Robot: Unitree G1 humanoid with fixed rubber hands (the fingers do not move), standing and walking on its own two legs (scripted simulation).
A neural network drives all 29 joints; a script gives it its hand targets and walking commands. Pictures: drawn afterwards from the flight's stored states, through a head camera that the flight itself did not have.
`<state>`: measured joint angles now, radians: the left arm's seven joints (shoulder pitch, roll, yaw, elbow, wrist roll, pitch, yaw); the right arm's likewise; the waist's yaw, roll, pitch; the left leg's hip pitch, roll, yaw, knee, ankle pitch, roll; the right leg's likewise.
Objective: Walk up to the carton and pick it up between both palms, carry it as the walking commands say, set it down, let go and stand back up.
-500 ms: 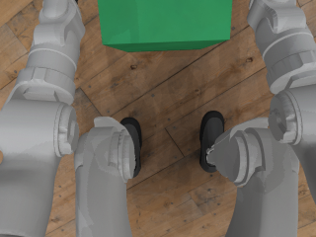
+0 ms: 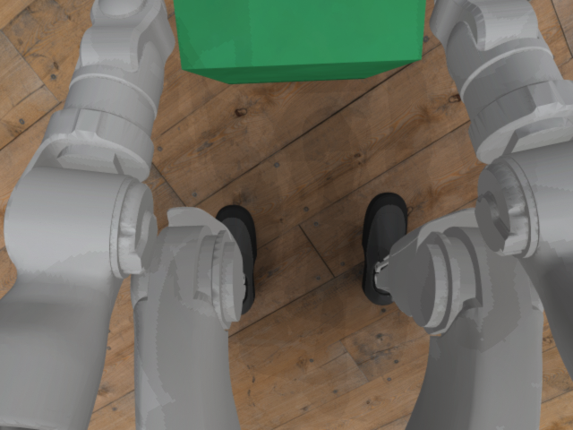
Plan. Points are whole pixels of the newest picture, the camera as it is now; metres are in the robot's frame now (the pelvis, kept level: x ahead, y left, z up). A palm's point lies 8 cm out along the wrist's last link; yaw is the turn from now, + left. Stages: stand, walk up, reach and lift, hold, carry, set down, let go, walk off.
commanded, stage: reach and lift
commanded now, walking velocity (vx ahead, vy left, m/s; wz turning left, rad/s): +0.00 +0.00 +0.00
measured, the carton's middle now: out of the picture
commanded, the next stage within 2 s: none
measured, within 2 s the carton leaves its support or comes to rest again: leaves its support in 0.50 s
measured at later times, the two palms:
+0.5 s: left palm out of the picture +0.55 +0.17 -0.17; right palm out of the picture +0.57 -0.14 -0.18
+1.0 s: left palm out of the picture +0.55 +0.16 -0.10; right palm out of the picture +0.56 -0.14 -0.10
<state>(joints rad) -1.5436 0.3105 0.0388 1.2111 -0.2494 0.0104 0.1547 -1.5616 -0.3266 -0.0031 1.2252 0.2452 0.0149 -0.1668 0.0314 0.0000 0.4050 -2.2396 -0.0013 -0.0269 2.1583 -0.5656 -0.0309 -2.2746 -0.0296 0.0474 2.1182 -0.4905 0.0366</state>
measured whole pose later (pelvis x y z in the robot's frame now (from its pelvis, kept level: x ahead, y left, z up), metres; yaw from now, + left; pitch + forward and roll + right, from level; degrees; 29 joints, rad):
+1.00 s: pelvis +0.01 -0.01 +0.02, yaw +1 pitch +45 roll +0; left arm -1.30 0.14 0.37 0.79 0.09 0.31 0.09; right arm -1.33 -0.15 -0.36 0.83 -0.09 0.29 -0.12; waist 0.02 -0.01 0.09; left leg -2.28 -0.02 -0.05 2.07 -0.57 -0.05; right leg -2.31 0.01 0.05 2.04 -0.51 0.05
